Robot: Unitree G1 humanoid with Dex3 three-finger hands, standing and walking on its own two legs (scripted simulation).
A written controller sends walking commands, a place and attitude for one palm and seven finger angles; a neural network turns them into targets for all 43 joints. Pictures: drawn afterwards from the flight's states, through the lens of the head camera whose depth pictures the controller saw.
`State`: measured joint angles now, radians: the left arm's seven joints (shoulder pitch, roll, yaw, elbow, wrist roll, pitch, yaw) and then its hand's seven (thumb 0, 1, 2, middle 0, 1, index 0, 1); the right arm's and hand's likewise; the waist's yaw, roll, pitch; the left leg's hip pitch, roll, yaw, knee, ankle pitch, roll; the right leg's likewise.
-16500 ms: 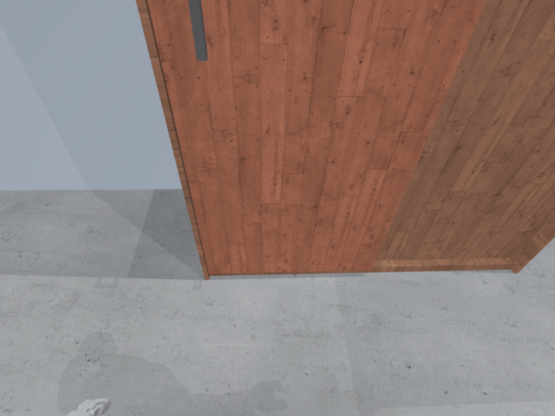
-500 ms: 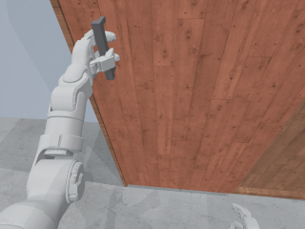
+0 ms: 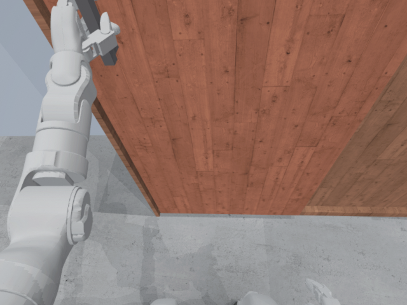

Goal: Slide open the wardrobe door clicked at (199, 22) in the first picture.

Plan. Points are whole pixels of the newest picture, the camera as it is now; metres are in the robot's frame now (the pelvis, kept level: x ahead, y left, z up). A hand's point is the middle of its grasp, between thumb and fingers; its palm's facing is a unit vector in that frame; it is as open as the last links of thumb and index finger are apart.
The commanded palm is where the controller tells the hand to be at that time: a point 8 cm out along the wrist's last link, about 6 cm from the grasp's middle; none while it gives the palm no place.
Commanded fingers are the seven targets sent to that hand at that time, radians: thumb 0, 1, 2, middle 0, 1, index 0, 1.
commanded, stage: step sideways, sliding the door along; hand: left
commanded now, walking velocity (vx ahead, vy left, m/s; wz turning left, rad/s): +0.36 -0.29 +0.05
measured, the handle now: (97, 17) +0.52 +0.21 +0.27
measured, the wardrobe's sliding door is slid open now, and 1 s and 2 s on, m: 0.01 0.22 0.51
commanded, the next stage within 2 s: none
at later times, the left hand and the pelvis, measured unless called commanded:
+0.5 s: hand (147, 34) +0.49 +0.12 +0.26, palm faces +0.23 -0.97 -0.07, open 6.4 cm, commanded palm +0.46 +0.10 +0.25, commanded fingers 0.00 0.90 0.90 -0.45 -1.40 -0.45 -1.40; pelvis +0.05 -0.08 +0.02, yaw +5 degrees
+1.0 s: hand (235, 32) +0.50 -0.03 +0.25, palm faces +0.33 -0.94 -0.07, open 6.9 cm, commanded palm +0.47 -0.05 +0.24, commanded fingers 0.00 0.90 0.90 -0.45 -1.40 -0.45 -1.40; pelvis +0.11 -0.24 +0.01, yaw +9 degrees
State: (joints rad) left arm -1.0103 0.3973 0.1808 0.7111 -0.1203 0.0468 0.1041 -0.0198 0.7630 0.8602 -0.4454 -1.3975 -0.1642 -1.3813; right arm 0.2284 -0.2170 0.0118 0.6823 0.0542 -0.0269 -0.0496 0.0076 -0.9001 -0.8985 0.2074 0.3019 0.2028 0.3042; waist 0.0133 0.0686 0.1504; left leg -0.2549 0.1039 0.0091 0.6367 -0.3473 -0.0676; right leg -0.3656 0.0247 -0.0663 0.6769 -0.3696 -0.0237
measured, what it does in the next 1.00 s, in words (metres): steps to the right: left foot, then right foot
